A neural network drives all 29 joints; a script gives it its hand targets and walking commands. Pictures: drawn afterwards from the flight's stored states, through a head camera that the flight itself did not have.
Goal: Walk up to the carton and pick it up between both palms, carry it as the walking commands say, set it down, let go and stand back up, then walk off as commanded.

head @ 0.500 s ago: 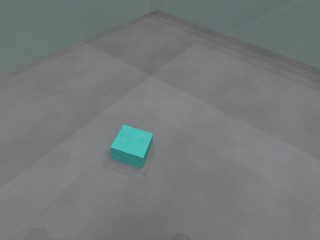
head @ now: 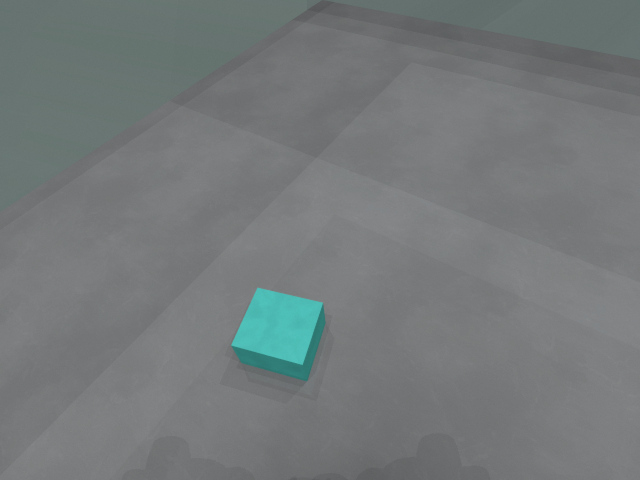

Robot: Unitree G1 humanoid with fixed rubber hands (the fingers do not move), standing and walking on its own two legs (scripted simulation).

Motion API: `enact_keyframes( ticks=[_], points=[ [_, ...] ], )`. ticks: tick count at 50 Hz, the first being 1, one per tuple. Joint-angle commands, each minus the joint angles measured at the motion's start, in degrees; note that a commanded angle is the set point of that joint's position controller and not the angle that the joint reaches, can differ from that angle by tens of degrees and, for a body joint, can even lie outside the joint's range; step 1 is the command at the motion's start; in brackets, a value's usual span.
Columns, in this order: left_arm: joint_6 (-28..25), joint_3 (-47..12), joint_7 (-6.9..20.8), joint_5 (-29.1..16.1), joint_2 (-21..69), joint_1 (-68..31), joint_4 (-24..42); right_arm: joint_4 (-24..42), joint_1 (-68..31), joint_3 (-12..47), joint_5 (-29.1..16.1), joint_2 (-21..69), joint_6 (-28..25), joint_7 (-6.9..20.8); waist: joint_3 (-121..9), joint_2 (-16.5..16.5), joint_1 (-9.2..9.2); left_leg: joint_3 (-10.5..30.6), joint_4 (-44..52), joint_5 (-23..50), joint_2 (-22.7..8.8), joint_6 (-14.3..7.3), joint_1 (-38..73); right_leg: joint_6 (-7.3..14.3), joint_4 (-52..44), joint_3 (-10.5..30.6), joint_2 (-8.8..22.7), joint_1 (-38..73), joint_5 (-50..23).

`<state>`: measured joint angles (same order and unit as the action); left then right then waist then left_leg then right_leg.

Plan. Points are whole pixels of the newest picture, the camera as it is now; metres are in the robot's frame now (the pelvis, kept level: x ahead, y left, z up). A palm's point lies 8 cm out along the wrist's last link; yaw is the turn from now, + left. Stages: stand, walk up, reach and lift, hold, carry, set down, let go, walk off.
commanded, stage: walk up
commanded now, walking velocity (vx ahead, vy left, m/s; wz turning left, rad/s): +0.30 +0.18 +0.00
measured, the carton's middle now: (281, 333) +0.64 +0.17 -0.70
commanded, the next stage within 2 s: none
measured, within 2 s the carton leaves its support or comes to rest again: neither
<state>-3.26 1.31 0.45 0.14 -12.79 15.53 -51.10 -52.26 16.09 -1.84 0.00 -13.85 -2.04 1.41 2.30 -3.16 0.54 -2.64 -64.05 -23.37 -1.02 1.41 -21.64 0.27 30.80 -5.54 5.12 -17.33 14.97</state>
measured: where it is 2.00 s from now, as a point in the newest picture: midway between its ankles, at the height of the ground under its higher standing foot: outside the picture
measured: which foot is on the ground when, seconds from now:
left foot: up 0.00-0.28, down 0.30-0.82, up 0.84-1.00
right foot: down 0.00-0.30, up 0.32-0.78, down 0.80-1.00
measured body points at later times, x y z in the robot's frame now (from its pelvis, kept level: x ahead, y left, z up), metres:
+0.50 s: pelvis +0.12 +0.07 +0.00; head +0.12 +0.12 +0.45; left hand +0.18 +0.31 -0.16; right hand +0.16 -0.20 -0.11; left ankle +0.15 +0.16 -0.74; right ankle +0.05 -0.10 -0.67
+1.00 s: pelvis +0.15 +0.02 +0.00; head +0.16 -0.03 +0.45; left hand +0.21 +0.28 -0.11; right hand +0.21 -0.22 -0.16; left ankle +0.12 +0.15 -0.68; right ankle +0.17 -0.09 -0.74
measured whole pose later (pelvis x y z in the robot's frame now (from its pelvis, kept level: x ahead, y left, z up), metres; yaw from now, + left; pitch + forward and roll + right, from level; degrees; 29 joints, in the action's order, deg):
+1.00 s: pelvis +0.15 +0.02 +0.00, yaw +0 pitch -1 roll +3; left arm -0.6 1.2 -1.6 0.1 -11.8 15.5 -51.7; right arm -52.5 14.1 -1.7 0.0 -13.5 2.8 1.0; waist 1.9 -3.4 0.5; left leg -3.8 -51.3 -25.0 -1.0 2.2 -20.5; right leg 0.3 28.3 -4.8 4.9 -13.8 13.4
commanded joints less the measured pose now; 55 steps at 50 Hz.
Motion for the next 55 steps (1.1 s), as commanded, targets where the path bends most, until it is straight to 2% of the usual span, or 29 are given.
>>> enact_keyframes(
  ticks=[1,4,9,11,12,13,14,15,16,19,21,23,28,32,35,37,38,39,40,41,42,43,44,45,47,49,51,53,55],
  points=[
    [-0.8,2.9,-1.9,1.5,-8.5,8.0,-1.4,2.8,0.9,-1.5,1.2,-3.4,3.2,1.1,-4.7,14.8,1.00,3.2,1.3,6.2,-2.9,2.0,-9.3,3.7,-11.1,9.0,14.4,12.8,-45.8],
    [-0.8,3.7,-2.0,1.4,-9.7,8.5,-0.7,3.4,-3.6,-0.6,0.9,-2.2,3.7,1.4,-4.1,17.7,1.21,1.3,10.8,6.5,-3.3,2.6,-9.6,4.9,-11.6,7.6,14.6,12.8,-44.5],
    [0.5,4.9,-1.9,1.1,-12.1,6.7,1.1,3.1,-6.4,0.2,0.5,-2.4,2.8,1.8,-4.6,20.2,1.39,-2.0,28.6,8.1,-3.0,1.9,-1.4,4.2,-10.5,6.3,14.4,11.7,-30.6],
    [0.9,5.1,-1.9,0.3,-12.7,5.8,1.2,1.3,-3.3,0.2,0.9,-2.4,1.6,1.5,-8.7,17.3,-0.23,-4.4,39.9,15.3,-1.1,1.2,7.5,2.9,-4.6,5.3,13.4,10.8,-21.5],
    [0.8,4.6,-1.7,0.2,-11.1,6.7,1.5,-1.0,2.0,-0.8,1.1,-5.7,0.9,0.8,-13.2,10.4,-2.18,-2.4,44.0,14.8,-1.8,-0.6,16.8,1.4,5.1,3.4,10.0,9.3,-17.5],
    [0.6,3.6,-1.4,0.0,-7.6,8.9,1.9,-1.6,7.4,-2.3,1.3,-11.1,-0.1,0.4,-18.4,-2.2,-4.16,9.3,45.9,21.7,-13.2,-4.1,26.6,-0.9,17.1,-0.6,4.6,1.8,-4.7],
    [0.8,2.9,-1.0,0.7,-3.6,9.0,3.4,-2.7,11.3,-3.6,1.1,-14.1,-0.8,-0.4,-20.6,-13.6,-5.00,23.8,46.2,33.0,-22.4,-7.9,35.2,-2.2,27.4,-0.3,-2.6,-12.2,20.8],
    [2.1,3.4,-1.2,1.7,-5.0,9.1,1.6,-2.5,11.0,-3.3,0.9,-14.9,-1.4,-0.5,-16.6,-10.0,-4.24,27.2,45.5,34.4,-26.7,-8.8,30.9,-1.5,31.1,4.6,-0.9,-14.3,23.6],
    [3.1,3.7,-1.2,1.9,-6.6,7.0,0.9,-2.1,7.7,-2.4,0.8,-11.0,-1.5,-0.5,-11.9,-5.0,-3.69,22.3,46.4,26.8,-23.0,-9.1,25.4,-1.7,30.3,6.7,1.3,-13.2,18.1],
    [3.7,3.4,0.4,0.9,-5.9,4.4,0.4,0.1,-0.6,-0.7,1.6,-6.6,-1.1,-1.3,-0.3,-10.5,-0.65,14.1,53.5,12.7,-14.1,-6.2,8.1,-2.1,27.4,5.3,1.3,-8.7,8.7],
    [4.5,3.1,1.0,1.0,-5.6,3.8,0.6,0.5,-0.5,-0.9,1.6,-7.9,-0.8,-1.5,3.9,-13.1,-0.54,13.4,56.9,2.5,-12.6,-6.2,3.2,-2.4,27.5,3.6,0.1,-7.0,4.0],
    [4.7,2.7,1.1,1.4,-5.3,3.2,0.5,0.8,1.3,-1.3,1.4,-8.4,-0.7,-1.6,3.9,-13.0,-0.92,13.0,57.2,1.3,-12.3,-6.5,4.3,-2.7,26.5,2.9,-0.5,-6.9,2.2],
    [4.0,2.5,0.8,1.4,-4.7,-1.2,-0.1,0.1,8.7,-1.2,1.2,-8.3,-1.7,-1.9,-1.8,-7.8,-3.12,13.6,52.9,18.6,-14.0,-8.6,16.3,-2.7,20.9,2.8,-1.1,-9.1,4.5],
    [3.0,1.6,0.8,1.0,-3.3,-4.8,1.2,0.4,9.5,-1.4,1.4,-8.8,-1.3,-2.0,-3.5,-6.4,-4.32,13.1,50.3,20.5,-14.1,-10.3,19.2,-2.7,11.5,2.0,-1.9,-7.4,8.5],
    [1.7,0.8,0.5,0.5,-2.4,-3.0,0.9,0.4,8.4,-1.3,1.4,-8.5,-0.4,-1.8,-5.6,-4.8,-3.27,11.0,46.2,25.7,-12.9,-9.5,18.6,-2.7,-0.7,-0.1,-3.6,-0.6,9.3],
    [0.7,0.6,-0.1,0.4,-2.5,2.9,-1.5,1.2,5.3,-1.6,0.8,-8.8,0.2,-1.7,-8.2,-3.0,-0.17,7.5,40.8,27.7,-10.8,-6.9,14.0,-2.4,-12.0,-2.0,-3.3,10.5,-1.7],
    [0.1,1.0,-0.5,0.8,-5.0,6.4,-2.9,1.8,4.6,-1.2,0.4,-7.3,0.0,-1.5,-10.4,0.6,1.17,4.8,37.2,23.8,-7.9,-4.4,8.5,-1.8,-12.8,1.1,0.9,18.5,-6.4],
    [-0.2,2.2,-1.0,1.4,-9.1,9.7,-4.0,3.2,2.8,-0.2,0.0,-3.5,-0.4,-1.3,-10.1,11.8,2.70,-0.5,29.2,13.5,-2.3,-1.6,-0.2,1.3,-14.9,12.3,11.0,23.4,-14.1],
    [0.4,2.5,-1.5,1.5,-10.2,8.7,-4.2,2.8,1.5,0.3,0.5,-1.2,0.3,-1.8,-6.7,18.2,2.57,-2.4,24.7,-2.6,0.8,-0.5,-5.4,5.5,-16.2,18.8,17.7,21.6,-30.5],
    [1.0,2.0,-2.1,0.9,-8.9,5.4,-3.1,2.5,1.2,-0.2,0.1,-2.9,1.3,-2.3,-4.6,14.7,1.53,0.7,21.9,-6.1,0.3,-0.7,-3.0,7.4,-12.8,15.6,17.2,18.1,-49.9],
    [1.2,2.1,-2.4,1.0,-9.3,4.1,-2.1,2.0,2.9,-1.3,-0.2,-5.5,2.6,-2.2,-5.3,12.1,0.90,1.7,16.6,-7.2,0.4,-0.2,-2.7,8.5,-9.8,15.0,18.1,16.9,-60.8],
    [1.7,3.0,-3.3,1.0,-10.8,5.3,-1.9,1.7,4.5,-2.1,0.0,-7.5,3.9,-1.8,-4.3,10.5,0.89,2.5,11.2,-7.2,0.1,1.1,-5.2,8.7,-8.1,16.8,20.0,15.4,-60.7],
    [2.2,3.2,-4.0,0.9,-10.9,6.6,-2.4,2.1,3.8,-2.1,0.4,-7.4,5.3,-1.3,-3.2,10.8,0.98,3.7,7.4,-5.4,-1.0,1.6,-7.6,8.2,-9.5,16.6,20.4,14.3,-55.1],
    [2.3,3.2,-4.1,0.8,-10.5,5.2,-1.6,2.0,3.8,-2.1,0.4,-6.7,6.0,-0.9,-4.0,11.6,0.49,5.1,6.2,-3.1,-1.7,1.8,-6.9,7.6,-11.5,14.8,19.2,12.4,-44.1],
    [2.3,3.2,-3.9,0.9,-9.2,3.1,-0.4,1.8,1.3,-2.2,1.1,-6.2,6.3,-0.5,-3.5,13.6,0.55,5.3,5.1,-0.3,-1.2,1.6,-7.2,7.7,-13.8,14.3,17.3,9.2,-32.3],
    [2.4,3.3,-3.6,1.3,-8.4,2.1,-0.4,1.4,-0.5,-2.0,1.2,-5.4,6.4,-0.3,-2.5,14.8,0.32,3.8,7.9,1.6,-1.5,1.5,-5.1,7.3,-15.3,12.3,14.4,5.3,-22.0],
    [2.5,2.3,-2.6,1.7,-5.7,-1.4,0.7,0.7,-0.7,-0.5,0.6,-1.5,5.9,-0.3,-2.0,19.1,-0.56,1.7,19.2,1.6,-1.0,0.3,2.6,6.0,-18.5,8.2,8.3,0.5,-4.8],
    [2.8,3.7,-2.9,2.1,-9.8,1.1,0.6,1.3,-1.9,-1.0,0.8,-4.4,6.1,-0.2,0.9,19.9,1.52,0.0,22.9,0.7,-0.6,0.8,-0.2,7.1,-19.7,12.9,11.6,1.5,2.7],
    [3.4,4.7,-3.0,2.0,-11.6,3.6,-0.1,2.2,-3.0,-1.4,1.0,-5.5,5.9,0.1,0.6,19.0,2.47,-0.1,24.8,-0.8,-1.7,1.2,-0.5,8.6,-18.5,15.8,15.2,2.9,3.0]
  ],
)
